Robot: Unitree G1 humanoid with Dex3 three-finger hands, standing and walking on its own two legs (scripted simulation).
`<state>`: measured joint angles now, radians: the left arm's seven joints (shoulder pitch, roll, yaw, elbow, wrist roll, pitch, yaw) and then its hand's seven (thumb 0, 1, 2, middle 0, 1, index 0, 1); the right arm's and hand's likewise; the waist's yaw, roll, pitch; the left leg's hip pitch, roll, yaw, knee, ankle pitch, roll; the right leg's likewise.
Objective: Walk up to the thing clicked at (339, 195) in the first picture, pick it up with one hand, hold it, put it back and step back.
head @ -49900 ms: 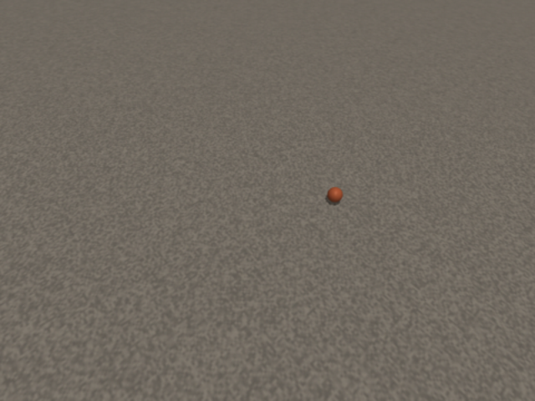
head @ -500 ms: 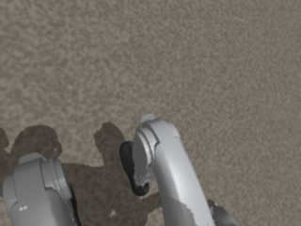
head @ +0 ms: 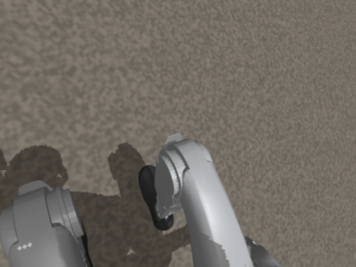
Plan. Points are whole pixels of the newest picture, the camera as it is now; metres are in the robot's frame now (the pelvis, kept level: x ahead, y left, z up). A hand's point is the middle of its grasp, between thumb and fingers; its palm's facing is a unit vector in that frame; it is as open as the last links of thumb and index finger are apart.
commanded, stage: approach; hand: left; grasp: from above
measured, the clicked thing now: out of the picture +0.58 +0.27 -0.29
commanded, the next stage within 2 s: rest palm in 0.40 s
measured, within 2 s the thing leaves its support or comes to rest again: neither
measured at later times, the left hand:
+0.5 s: hand out of the picture +0.55 +0.28 -0.19, palm faces -0.50 -0.11 -0.86, open 12.6 cm
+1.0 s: hand out of the picture +0.56 +0.26 -0.22, palm faces -0.46 -0.10 -0.88, open 13.2 cm
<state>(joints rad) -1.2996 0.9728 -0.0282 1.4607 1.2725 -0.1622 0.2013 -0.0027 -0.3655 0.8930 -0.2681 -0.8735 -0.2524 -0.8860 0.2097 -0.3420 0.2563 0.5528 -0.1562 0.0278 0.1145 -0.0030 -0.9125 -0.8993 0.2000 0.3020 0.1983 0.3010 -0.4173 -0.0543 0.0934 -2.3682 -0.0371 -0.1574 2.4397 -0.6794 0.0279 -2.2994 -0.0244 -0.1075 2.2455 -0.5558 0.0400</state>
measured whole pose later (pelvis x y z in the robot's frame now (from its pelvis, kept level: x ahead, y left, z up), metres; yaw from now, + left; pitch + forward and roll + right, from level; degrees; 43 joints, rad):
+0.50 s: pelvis -0.01 +0.00 +0.00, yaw +0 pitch +33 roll -13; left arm -1.28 1.02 -0.01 1.45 1.23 -0.16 0.14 0.00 -0.29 0.80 -0.30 -0.87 -0.31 -0.87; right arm 0.21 -0.36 0.31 0.50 -0.15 0.07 0.07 0.00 -0.91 -0.90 0.20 0.30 0.20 0.30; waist -0.44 -0.06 0.16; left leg -2.36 -0.03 -0.17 2.44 -0.66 0.03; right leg -2.29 -0.01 -0.11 2.24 -0.53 0.04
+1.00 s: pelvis +0.00 +0.00 +0.00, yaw -2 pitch +33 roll -15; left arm -1.35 1.07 -0.01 1.59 1.27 -0.13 0.31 0.00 -0.36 0.87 -0.27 -0.84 -0.25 -0.85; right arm 0.19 -0.36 0.36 0.50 -0.17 -0.01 0.10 0.00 -0.91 -0.90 0.20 0.30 0.20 0.30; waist -0.50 -0.09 0.18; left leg -2.37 -0.02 -0.19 2.47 -0.70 0.03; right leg -2.30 -0.01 -0.13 2.25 -0.55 0.06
